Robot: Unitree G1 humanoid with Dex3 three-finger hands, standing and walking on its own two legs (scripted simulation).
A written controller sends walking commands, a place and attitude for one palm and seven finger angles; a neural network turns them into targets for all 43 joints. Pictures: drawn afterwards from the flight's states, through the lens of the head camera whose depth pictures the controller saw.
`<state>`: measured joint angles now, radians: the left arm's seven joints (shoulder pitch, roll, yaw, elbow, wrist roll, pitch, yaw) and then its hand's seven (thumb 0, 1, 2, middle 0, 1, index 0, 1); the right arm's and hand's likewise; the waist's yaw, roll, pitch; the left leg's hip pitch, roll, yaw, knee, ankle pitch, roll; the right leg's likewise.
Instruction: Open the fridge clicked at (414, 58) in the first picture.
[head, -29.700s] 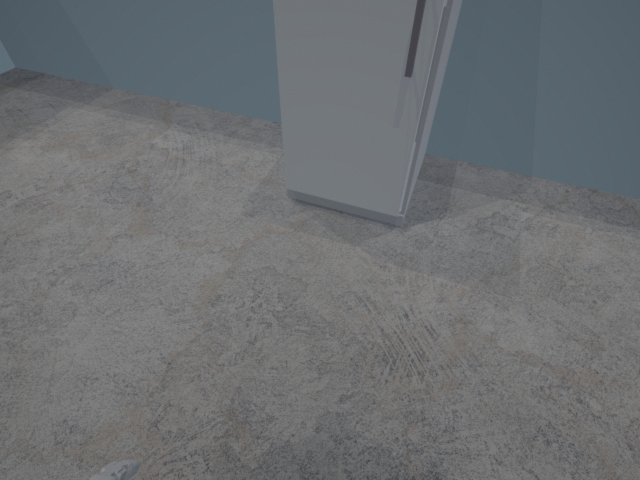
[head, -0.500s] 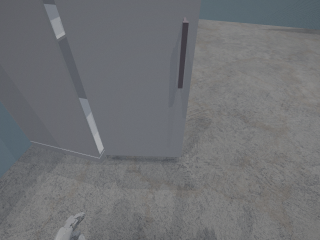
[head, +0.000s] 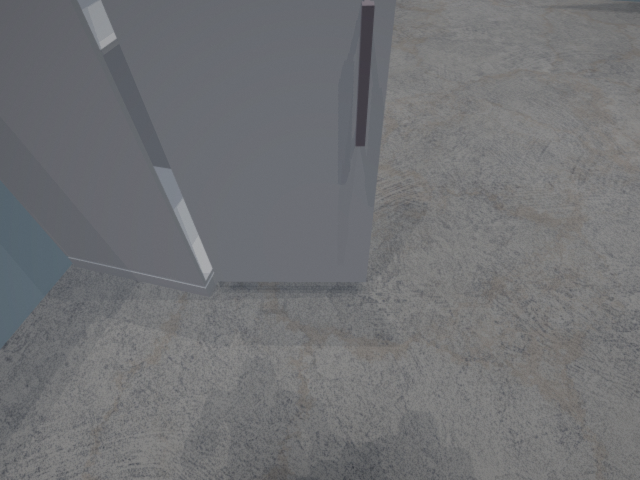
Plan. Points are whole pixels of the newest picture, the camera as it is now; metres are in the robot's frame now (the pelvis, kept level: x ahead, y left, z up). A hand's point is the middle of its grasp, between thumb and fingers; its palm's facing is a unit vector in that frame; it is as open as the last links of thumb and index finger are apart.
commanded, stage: let the arm hang, fingers relaxed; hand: right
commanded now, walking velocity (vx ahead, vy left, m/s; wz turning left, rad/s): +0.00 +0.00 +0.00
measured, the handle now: (362, 77) +0.80 -0.02 +0.10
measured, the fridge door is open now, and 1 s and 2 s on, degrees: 76 76 76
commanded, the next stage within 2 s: look to check the result in 0.70 s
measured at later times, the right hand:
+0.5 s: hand out of the picture +0.10 -0.27 -0.14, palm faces -0.04 +0.94 -0.34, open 7.4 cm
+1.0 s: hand out of the picture +0.11 -0.26 -0.15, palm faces -0.05 +0.95 -0.32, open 7.4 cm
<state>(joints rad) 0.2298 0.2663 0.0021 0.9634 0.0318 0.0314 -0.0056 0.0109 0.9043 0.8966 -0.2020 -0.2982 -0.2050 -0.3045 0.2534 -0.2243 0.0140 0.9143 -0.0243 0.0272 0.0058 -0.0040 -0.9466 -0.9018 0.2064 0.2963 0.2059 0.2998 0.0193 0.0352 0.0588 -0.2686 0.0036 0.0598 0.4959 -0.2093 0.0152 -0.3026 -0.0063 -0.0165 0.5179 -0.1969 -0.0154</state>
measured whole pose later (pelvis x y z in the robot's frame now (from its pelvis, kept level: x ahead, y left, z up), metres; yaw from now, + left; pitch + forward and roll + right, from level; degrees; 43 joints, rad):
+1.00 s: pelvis +0.04 -0.01 +0.01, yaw +1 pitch -1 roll +0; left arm 0.09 0.33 0.01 1.13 0.02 0.00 0.00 0.01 0.90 0.90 -0.20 -0.30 -0.21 -0.30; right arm 0.12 -0.33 -0.01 1.14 -0.02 -0.02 0.01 0.01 -0.90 -0.90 0.20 0.30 0.20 0.30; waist 0.01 0.00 0.05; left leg -0.12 0.02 0.04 0.32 -0.18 -0.01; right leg -0.14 0.02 -0.03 0.33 -0.17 -0.03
